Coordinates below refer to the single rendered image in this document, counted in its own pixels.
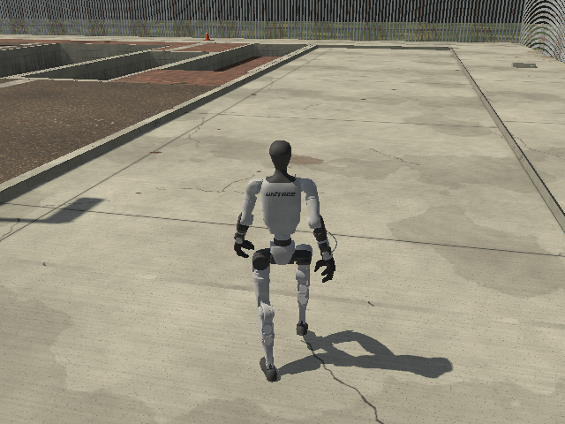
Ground left robot shin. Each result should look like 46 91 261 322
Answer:
258 307 275 369

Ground left robot forearm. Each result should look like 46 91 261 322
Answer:
234 212 249 244

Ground robot right hand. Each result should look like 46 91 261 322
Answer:
314 257 335 283

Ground left robot upper arm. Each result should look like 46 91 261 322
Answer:
240 178 263 226

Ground humanoid robot head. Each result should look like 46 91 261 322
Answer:
266 140 296 183

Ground robot left hand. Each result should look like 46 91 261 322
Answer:
234 240 254 258

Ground right robot forearm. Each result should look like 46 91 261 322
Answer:
313 215 333 261

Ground right robot upper arm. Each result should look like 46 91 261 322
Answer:
299 178 321 229

